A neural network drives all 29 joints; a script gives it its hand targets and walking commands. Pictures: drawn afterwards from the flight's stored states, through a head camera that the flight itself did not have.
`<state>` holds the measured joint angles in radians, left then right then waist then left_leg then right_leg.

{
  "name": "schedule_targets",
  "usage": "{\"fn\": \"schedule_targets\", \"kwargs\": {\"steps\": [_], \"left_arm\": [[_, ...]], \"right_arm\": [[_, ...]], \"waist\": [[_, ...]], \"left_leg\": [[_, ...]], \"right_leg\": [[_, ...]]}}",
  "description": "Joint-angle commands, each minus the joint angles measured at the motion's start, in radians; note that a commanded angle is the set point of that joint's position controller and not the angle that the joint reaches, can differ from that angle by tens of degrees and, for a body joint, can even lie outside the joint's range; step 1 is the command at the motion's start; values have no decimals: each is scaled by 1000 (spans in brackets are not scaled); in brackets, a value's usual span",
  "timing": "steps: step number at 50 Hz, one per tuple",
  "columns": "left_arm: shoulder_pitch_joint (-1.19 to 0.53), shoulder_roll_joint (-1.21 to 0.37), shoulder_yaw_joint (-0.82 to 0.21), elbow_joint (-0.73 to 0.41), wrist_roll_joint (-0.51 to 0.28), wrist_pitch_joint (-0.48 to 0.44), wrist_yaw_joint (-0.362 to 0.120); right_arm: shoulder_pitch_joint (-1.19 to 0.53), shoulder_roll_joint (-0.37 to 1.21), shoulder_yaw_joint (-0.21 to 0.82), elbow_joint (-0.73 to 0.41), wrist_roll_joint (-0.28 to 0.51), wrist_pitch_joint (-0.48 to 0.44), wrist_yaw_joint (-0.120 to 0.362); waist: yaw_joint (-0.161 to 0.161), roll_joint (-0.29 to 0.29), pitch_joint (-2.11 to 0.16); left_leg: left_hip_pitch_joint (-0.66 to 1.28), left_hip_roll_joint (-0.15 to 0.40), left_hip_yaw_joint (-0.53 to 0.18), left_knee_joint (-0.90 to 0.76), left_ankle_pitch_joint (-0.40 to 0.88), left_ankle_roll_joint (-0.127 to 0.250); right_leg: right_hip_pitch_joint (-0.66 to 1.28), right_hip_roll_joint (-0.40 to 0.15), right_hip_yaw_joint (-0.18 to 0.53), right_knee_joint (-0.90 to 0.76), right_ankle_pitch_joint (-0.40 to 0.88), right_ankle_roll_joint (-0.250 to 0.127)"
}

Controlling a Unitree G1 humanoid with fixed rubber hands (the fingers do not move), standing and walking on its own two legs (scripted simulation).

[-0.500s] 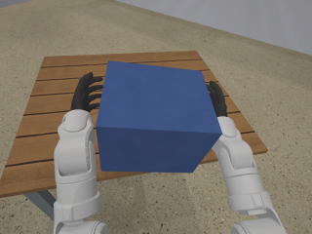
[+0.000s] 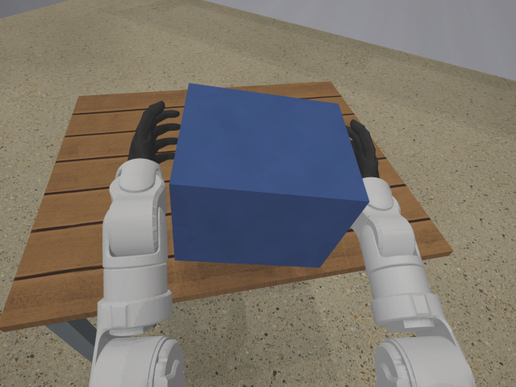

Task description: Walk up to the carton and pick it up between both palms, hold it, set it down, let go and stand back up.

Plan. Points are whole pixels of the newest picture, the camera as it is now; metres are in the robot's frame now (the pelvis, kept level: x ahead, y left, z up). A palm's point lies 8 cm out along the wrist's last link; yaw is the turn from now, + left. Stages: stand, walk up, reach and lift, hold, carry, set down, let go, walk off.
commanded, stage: hold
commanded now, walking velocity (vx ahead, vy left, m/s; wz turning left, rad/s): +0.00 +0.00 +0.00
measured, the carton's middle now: (258, 180) +0.36 -0.01 +0.15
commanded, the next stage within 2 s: none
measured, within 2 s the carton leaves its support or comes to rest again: neither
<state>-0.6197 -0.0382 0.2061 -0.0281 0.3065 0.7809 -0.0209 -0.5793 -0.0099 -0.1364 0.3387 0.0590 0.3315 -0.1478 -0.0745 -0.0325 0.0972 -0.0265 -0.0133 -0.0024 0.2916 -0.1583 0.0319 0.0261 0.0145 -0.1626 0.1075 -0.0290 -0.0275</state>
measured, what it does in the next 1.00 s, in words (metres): stands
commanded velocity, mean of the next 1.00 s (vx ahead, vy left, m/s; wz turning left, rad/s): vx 0.00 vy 0.00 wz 0.00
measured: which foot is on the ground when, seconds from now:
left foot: down 0.00-1.00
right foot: down 0.00-1.00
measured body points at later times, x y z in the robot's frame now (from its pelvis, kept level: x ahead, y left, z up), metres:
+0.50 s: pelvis -0.02 +0.00 +0.00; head -0.04 +0.03 +0.45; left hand +0.35 +0.16 +0.19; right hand +0.36 -0.15 +0.16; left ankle +0.01 +0.09 -0.75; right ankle +0.03 -0.10 -0.75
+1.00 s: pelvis -0.01 -0.01 +0.00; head -0.02 +0.02 +0.45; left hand +0.35 +0.15 +0.17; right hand +0.35 -0.16 +0.15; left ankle +0.01 +0.09 -0.75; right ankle +0.03 -0.10 -0.75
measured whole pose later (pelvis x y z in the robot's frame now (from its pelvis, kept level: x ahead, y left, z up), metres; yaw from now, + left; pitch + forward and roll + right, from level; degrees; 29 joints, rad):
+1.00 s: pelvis -0.01 -0.01 +0.00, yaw +0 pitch -9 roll -1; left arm -0.49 -0.02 0.21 -0.15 0.29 0.83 -0.08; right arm -0.48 0.00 -0.03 0.24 0.15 0.36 -0.23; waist -0.04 -0.08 0.14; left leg 0.04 0.00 0.00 0.25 -0.14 0.01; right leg 0.06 0.02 -0.15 0.14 -0.05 -0.05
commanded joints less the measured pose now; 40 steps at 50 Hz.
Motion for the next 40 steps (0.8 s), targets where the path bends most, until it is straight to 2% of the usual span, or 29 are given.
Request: {"fn": "schedule_targets", "kwargs": {"steps": [1,5,9,13,14,15,16,17,19,21,25,28,31,35,37,40], "left_arm": [[-285,-384,-385,-306,-135,-2,-127],[-270,-362,-425,-386,-154,18,-127],[-345,-359,-476,-427,-178,9,-111],[-439,-343,-483,-368,-183,-5,-87],[-424,-335,-514,-341,-169,-1,-88],[-423,-335,-490,-313,-168,1,-90],[-437,-331,-479,-277,-168,8,-91],[-436,-333,-455,-242,-165,15,-93],[-442,-331,-403,-176,-164,22,-105],[-460,-328,-366,-130,-168,18,-117],[-502,-334,-342,-109,-172,-18,-133],[-503,-344,-342,-144,-163,-52,-135],[-460,-352,-351,-204,-151,-74,-136],[-378,-353,-366,-271,-137,-65,-146],[-347,-345,-363,-284,-131,-50,-150],[-329,-330,-352,-278,-126,-28,-154]], "right_arm": [[-576,367,501,-488,144,-58,-11],[-580,371,550,-574,183,-45,-22],[-613,341,511,-589,169,-50,-8],[-652,302,405,-477,109,-55,19],[-545,240,356,-374,128,-40,29],[-578,237,331,-358,122,-35,36],[-572,232,297,-310,112,-29,43],[-576,229,272,-272,104,-24,49],[-592,224,232,-212,85,-18,58],[-626,229,213,-195,69,-16,63],[-696,269,221,-250,33,-32,60],[-713,307,280,-334,23,-49,45],[-676,345,380,-415,49,-56,24],[-589,375,496,-456,125,-46,-5],[-547,373,517,-444,154,-37,-14],[-509,355,508,-414,169,-24,-21]], "waist": [[43,-42,-554],[58,-26,-506],[45,31,-491],[16,82,-444],[-50,147,-386],[-28,144,-373],[-49,144,-345],[-46,143,-321],[-47,115,-291],[-42,86,-298],[-32,34,-383],[-10,9,-500],[23,-1,-605],[56,7,-591],[62,10,-525],[59,3,-424]], "left_leg": [[-83,-12,-34,-44,502,-9],[-45,-8,-25,-61,431,-7],[37,0,-16,-55,347,-33],[40,12,-8,-69,159,-56],[69,34,-4,-78,111,-91],[31,33,-6,-87,39,-96],[-6,43,-12,-106,-43,-96],[-51,54,-22,-125,-104,-91],[-128,67,-37,-145,-175,-75],[-164,70,-44,-144,-184,-62],[-131,43,-20,-106,-69,-41],[-87,14,-5,-66,91,-19],[-67,-9,-2,-40,264,0],[-59,-16,-12,-42,362,10],[-44,-11,-11,-52,350,6],[-32,-2,0,-74,275,-3]], "right_leg": [[563,-19,118,146,605,41],[504,-19,111,129,511,40],[372,-6,89,102,305,25],[235,7,66,79,48,9],[126,22,49,66,-30,8],[126,16,43,63,-90,8],[124,12,48,65,-114,12],[143,7,52,73,-124,14],[190,5,59,83,-137,17],[218,2,60,84,-137,19],[233,-4,55,74,-88,15],[305,-3,64,86,53,9],[410,-3,74,115,248,17],[459,-21,89,136,411,39],[435,-32,94,129,411,44],[381,-38,95,104,320,45]]}}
